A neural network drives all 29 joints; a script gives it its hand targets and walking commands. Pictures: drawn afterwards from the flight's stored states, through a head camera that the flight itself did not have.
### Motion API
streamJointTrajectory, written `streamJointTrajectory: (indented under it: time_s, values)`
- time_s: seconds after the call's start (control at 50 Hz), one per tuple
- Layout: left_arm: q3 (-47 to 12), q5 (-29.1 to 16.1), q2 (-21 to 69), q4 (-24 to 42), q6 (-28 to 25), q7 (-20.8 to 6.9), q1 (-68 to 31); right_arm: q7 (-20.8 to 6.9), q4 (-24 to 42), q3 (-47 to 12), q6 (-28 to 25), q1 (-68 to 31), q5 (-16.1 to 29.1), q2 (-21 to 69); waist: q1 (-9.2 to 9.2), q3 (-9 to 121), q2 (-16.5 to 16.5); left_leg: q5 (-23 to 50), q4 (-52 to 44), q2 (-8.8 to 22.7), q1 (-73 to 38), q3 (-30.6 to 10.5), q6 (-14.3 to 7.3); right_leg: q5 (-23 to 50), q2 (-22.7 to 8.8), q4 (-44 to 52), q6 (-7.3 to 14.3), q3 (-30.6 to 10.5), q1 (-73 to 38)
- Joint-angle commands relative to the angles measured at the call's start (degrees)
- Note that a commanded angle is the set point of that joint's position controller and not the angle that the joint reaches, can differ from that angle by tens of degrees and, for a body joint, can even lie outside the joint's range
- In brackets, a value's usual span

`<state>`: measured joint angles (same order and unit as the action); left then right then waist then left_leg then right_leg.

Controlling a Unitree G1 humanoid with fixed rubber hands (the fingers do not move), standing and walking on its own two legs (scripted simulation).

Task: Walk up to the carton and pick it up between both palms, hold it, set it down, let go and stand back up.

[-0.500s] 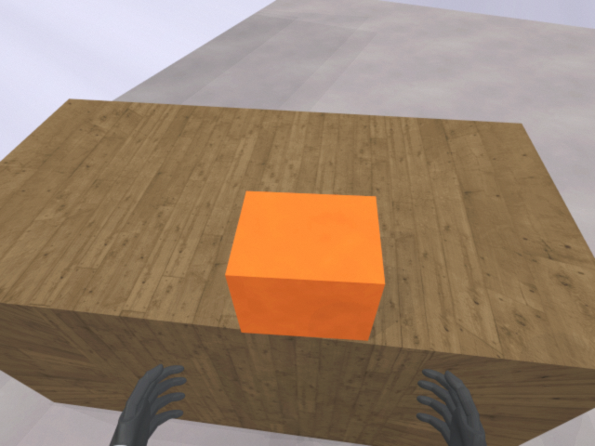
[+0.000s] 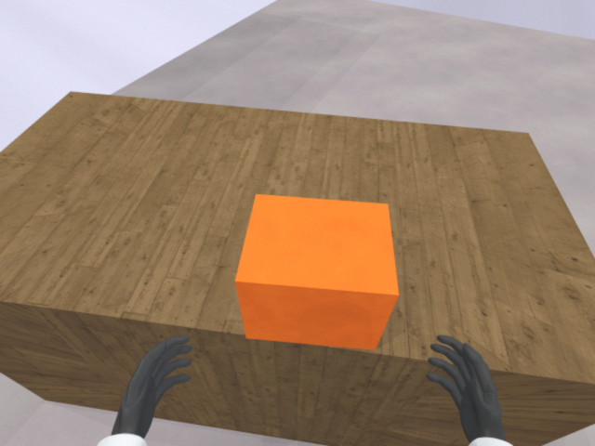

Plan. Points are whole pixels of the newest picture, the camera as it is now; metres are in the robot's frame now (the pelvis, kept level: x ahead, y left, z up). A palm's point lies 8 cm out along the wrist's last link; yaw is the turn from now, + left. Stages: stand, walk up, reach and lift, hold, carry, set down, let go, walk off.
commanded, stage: reach and lift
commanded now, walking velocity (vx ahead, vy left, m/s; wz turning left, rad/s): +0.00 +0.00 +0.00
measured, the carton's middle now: (315, 272) +0.37 +0.01 +0.00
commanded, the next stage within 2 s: none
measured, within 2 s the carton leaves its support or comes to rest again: neither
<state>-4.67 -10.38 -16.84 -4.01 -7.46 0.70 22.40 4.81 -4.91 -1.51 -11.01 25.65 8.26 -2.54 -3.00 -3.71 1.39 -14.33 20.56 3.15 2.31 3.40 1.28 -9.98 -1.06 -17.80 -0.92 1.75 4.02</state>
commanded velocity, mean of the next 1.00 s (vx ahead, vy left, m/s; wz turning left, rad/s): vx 0.00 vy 0.00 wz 0.00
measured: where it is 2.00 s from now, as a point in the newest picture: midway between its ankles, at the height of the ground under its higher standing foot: outside the picture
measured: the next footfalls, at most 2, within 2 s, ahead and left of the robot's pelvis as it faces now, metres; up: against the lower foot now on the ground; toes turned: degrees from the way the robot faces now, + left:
none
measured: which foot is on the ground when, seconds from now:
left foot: down 0.00-1.00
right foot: down 0.00-1.00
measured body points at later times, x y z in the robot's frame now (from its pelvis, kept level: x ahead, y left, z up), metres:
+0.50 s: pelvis +0.00 +0.00 +0.00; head +0.00 +0.01 +0.45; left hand +0.25 +0.22 +0.06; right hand +0.25 -0.18 +0.05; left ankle -0.03 +0.12 -0.75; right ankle +0.00 -0.13 -0.75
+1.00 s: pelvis -0.01 -0.01 +0.00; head +0.00 +0.01 +0.45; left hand +0.33 +0.21 +0.11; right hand +0.32 -0.18 +0.10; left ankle -0.03 +0.12 -0.75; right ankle +0.00 -0.13 -0.75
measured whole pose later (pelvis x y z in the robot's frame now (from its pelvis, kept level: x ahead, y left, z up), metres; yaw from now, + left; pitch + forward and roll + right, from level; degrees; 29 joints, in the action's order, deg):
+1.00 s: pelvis -0.01 -0.01 +0.00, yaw +0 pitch -3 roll +0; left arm 6.5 -9.8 -15.0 -2.4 28.3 -0.5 -16.4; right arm 12.5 -6.4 -0.5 14.0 -12.1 15.4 -8.0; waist -1.0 -4.0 2.0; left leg -11.8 18.5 3.4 3.8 3.5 1.7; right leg -8.3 -0.7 -17.4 -0.5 1.5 6.3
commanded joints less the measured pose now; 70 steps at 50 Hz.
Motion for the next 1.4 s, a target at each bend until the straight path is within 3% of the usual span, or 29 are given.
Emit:
streamJointTrajectory:
  time_s: [0.0, 0.04, 0.16, 0.24, 0.26, 0.32, 0.36, 0.38, 0.4, 0.44, 0.5, 0.62, 0.68, 0.74, 0.76, 0.8, 0.84, 0.9, 0.96, 1.02, 1.06, 1.1, 1.12, 1.14, 1.16, 1.2, 1.22, 1.28, 1.38]
  values:
    - [1.0, -0.1, -2.9, 10.3, -0.3, -0.4, -1.4, 0.6, 8.3, 0.4, -2.4, -2.4, 0.9, -3.0, 0.65, 2.1, -3.5, 20.2, -2.2, -2.2, 0.5, -1.0, 1.8, 5.7, 2.1, 2.9, 3.6, -2.4, -3.8]
    - [1.7, 0.7, -3.5, 10.4, 1.5, -0.6, -2.2, 1.1, 8.4, 0.9, -1.6, -3.6, 0.6, -4.2, 0.72, 1.3, -4.2, 19.7, -2.2, -2.8, 1.1, -0.6, 2.3, 5.2, 2.1, 3.7, 3.6, -2.5, -3.8]
    - [4.4, 0.2, -4.1, 13.5, 6.4, -0.6, -6.4, 2.3, 12.9, -0.4, 2.2, -4.9, 1.4, -3.7, 0.43, 1.3, -1.2, 20.2, -2.8, -3.5, 0.9, -0.2, 1.1, 8.6, 2.1, 3.9, 2.5, -2.8, -4.8]
    - [5.0, 0.0, -3.8, 18.5, 8.9, -0.2, -10.4, 2.8, 15.2, 1.1, 4.0, -8.6, 2.2, -5.2, -0.21, 4.9, -4.2, 22.9, -2.5, -3.1, -0.7, 0.0, 2.1, 9.0, 2.4, 3.4, 2.5, -2.6, -3.6]
    - [4.9, -0.4, -3.9, 19.4, 9.8, 0.0, -12.3, 2.6, 15.5, 0.7, 4.5, -10.1, 2.6, -4.9, 0.63, 5.3, -4.9, 23.3, -2.2, -2.8, -2.1, -0.2, 2.4, 8.1, 2.6, 3.3, 2.9, -1.9, -3.2]
    - [5.7, 0.0, -3.3, 17.7, 13.0, -0.6, -15.8, 3.3, 14.8, 1.8, 6.6, -13.6, 2.7, -5.9, 1.07, 6.3, -4.3, 23.0, -2.3, -2.9, -2.8, -0.4, 2.4, 6.8, 2.4, 4.3, 3.2, -2.1, -3.0]
    - [7.2, 0.2, -3.3, 18.5, 14.9, -0.8, -17.5, 3.7, 16.6, 1.5, 8.4, -15.6, 3.0, -6.0, -0.19, 6.0, -5.1, 20.8, -2.6, -3.4, -0.4, -0.2, 1.9, 7.3, 2.6, 3.5, 2.5, -2.5, -4.2]
    - [6.7, -0.4, -3.2, 17.2, 16.2, -0.9, -19.4, 3.9, 16.0, 0.9, 9.4, -17.2, 3.2, -5.7, 0.60, 7.0, -3.9, 20.6, -2.7, -3.2, -0.1, -0.1, 1.6, 7.4, 2.8, 3.6, 2.3, -2.5, -4.2]
    - [7.9, -0.2, -2.9, 17.4, 16.8, -1.0, -19.7, 4.2, 15.2, 1.6, 9.8, -18.2, 3.1, -6.0, -0.04, 6.9, -3.1, 19.5, -2.9, -3.0, -0.6, -0.2, 1.3, 6.9, 2.6, 3.4, 2.4, -2.2, -3.3]
    - [8.7, 0.0, -2.5, 16.5, 18.5, -1.0, -22.6, 4.7, 14.6, 1.9, 11.1, -20.7, 3.5, -6.8, -0.41, 6.6, -4.1, 19.9, -3.1, -3.0, -0.5, 0.0, 1.9, 6.0, 2.8, 3.6, 2.5, -2.2, -3.7]
    - [8.6, 0.4, -1.3, 15.7, 21.9, -1.6, -24.2, 5.4, 13.9, 1.4, 13.3, -23.4, 3.6, -7.2, 0.71, 6.5, -2.0, 21.3, -2.7, -3.1, -2.2, -0.1, 1.6, 8.5, 2.8, 3.9, 2.1, -2.0, -3.4]
    - [10.7, 0.5, -2.0, 20.3, 26.1, -1.5, -32.4, 6.6, 16.0, 1.2, 16.0, -32.0, 5.5, -8.9, 0.55, 10.9, -3.3, 21.8, -2.5, -3.6, -2.6, 0.5, 1.8, 10.1, 3.1, 3.1, 1.4, -1.5, -4.9]
    - [11.3, 0.6, -1.4, 17.2, 28.6, -1.4, -35.0, 6.9, 14.0, 1.6, 17.3, -35.2, 5.1, -8.8, 1.32, 9.6, -1.9, 20.7, -3.0, -3.2, -2.0, 0.1, 1.4, 10.0, 3.3, 3.1, 1.1, -1.4, -3.7]
    - [11.8, 0.7, -1.7, 15.3, 30.2, -1.7, -42.2, 7.0, 11.8, 3.1, 19.1, -40.8, 5.4, -9.0, 1.53, 8.9, -3.7, 16.1, -3.5, -3.1, -0.8, 0.7, 1.2, 5.5, 3.1, 2.9, 1.4, -1.1, -3.1]
    - [11.3, -0.1, -2.2, 13.1, 30.9, -1.9, -43.8, 7.2, 11.2, 2.9, 19.8, -43.1, 4.9, -8.9, 2.45, 8.2, -1.3, 12.9, -3.6, -3.4, 1.5, 0.7, 0.3, 4.4, 2.6, 3.1, 1.0, -1.3, -3.7]
    - [12.1, 0.2, -2.6, 15.3, 30.9, -1.5, -47.1, 7.4, 11.3, 3.4, 20.9, -45.0, 5.3, -8.7, 2.02, 11.7, -1.6, 12.0, -4.7, -3.2, 1.2, 0.7, -0.1, 4.9, 2.7, 2.4, 0.4, -1.4, -4.4]
    - [12.8, 1.1, -3.4, 10.9, 32.1, -1.3, -50.1, 7.5, 8.5, 2.9, 22.1, -47.9, 5.5, -8.9, 1.79, 12.1, -1.6, 8.2, -4.9, -3.5, 2.7, 1.5, -0.5, 2.3, 2.6, 2.4, 0.5, -1.3, -5.1]
    - [13.3, 0.0, -4.1, 10.1, 33.5, -1.1, -54.2, 7.7, 8.6, 2.4, 23.2, -53.3, 7.3, -9.2, 1.86, 15.0, -1.8, 9.6, -4.6, -3.5, 3.2, 1.4, -1.0, 4.4, 2.5, 1.4, 0.1, -1.2, -5.7]
    - [15.1, 1.7, -4.5, 10.2, 35.3, -1.2, -55.2, 8.2, 5.8, 2.1, 23.8, -54.5, 7.5, -10.4, 1.93, 17.9, -2.2, 17.8, -2.4, -4.2, -0.9, 1.3, 0.1, 10.8, 3.4, 0.6, -0.2, -0.8, -7.8]
    - [14.4, 2.3, -3.7, 9.0, 37.8, -1.7, -57.3, 8.8, 3.3, 2.3, 25.0, -57.0, 9.1, -11.6, 3.49, 16.2, -4.8, 19.7, -1.8, -4.2, -1.4, 0.6, 0.9, 11.4, 3.5, 1.1, 0.4, -0.7, -6.3]
    - [14.5, 2.5, -4.2, 8.6, 39.1, -1.8, -60.5, 9.1, 3.5, 3.2, 25.4, -60.3, 9.3, -13.0, 3.90, 15.8, -4.5, 20.4, -1.6, -4.1, -1.0, 0.6, 1.6, 12.0, 3.8, 0.8, 0.3, 0.3, -5.8]
    - [15.2, 2.6, -4.5, 8.2, 40.1, -1.8, -60.6, 9.3, 5.5, 2.0, 25.4, -62.1, 9.7, -12.5, 2.62, 16.5, -1.5, 22.9, -1.0, -4.3, -1.2, 0.5, 0.6, 15.2, 3.9, 0.3, -0.2, 0.1, -5.9]
    - [16.2, 2.5, -11.3, -11.8, 38.5, -2.7, -83.5, 9.1, -7.1, 6.5, 27.8, -81.3, 4.8, -13.8, 7.16, 11.2, -3.0, 7.3, -3.5, -3.7, 11.3, 0.5, -0.7, 8.0, 2.3, 1.2, -0.4, -1.3, 0.1]
    - [15.8, 1.7, -7.5, -14.5, 36.4, -2.2, -81.1, 8.2, -9.0, 6.4, 27.5, -81.7, 4.5, -10.9, 5.16, 11.5, -0.4, 2.2, -5.1, -3.8, 13.3, 0.5, -2.2, 4.9, 2.4, 0.7, -0.2, -1.1, -2.2]
    - [15.5, 2.3, -8.6, -16.1, 35.2, -2.0, -82.7, 7.6, -10.1, 7.2, 27.0, -82.7, 3.8, -11.1, 5.92, 12.2, -0.5, 1.9, -5.6, -3.7, 14.0, 0.4, -2.6, 4.9, 2.5, 0.6, 0.1, -1.3, -2.6]
    - [11.7, -0.1, -7.2, -8.5, 32.5, -0.2, -83.5, 7.4, -9.0, 5.8, 25.2, -79.8, 6.2, -12.6, 4.06, 21.3, -2.4, 6.4, -5.1, -3.0, 9.5, 0.0, -1.9, 8.1, 2.7, -1.0, 0.1, -0.7, -5.9]
    - [10.9, -1.1, -7.6, -6.1, 31.6, 0.3, -84.3, 7.2, -8.9, 5.0, 24.6, -80.5, 8.3, -13.3, 4.00, 28.6, -3.5, 15.0, -2.0, -3.1, 5.5, 0.1, -0.4, 13.9, 3.3, -1.9, 0.1, -0.2, -7.2]
    - [13.9, 1.1, -8.2, -11.5, 33.0, -0.6, -81.6, 7.3, -13.8, 2.4, 24.5, -80.2, 11.9, -16.5, 5.29, 38.6, -6.9, 36.6, 4.7, -3.8, -6.5, 0.4, 2.9, 27.4, 5.3, -2.2, 0.7, 0.9, -8.2]
    - [16.2, 5.6, -5.8, -14.8, 38.3, -2.8, -76.4, 9.5, -18.5, 0.1, 24.7, -79.3, 12.3, -16.2, 5.37, 25.2, -2.7, 34.7, 0.9, -4.4, 0.0, 1.3, 2.0, 34.3, 5.0, -2.7, -0.9, 1.4, -13.4]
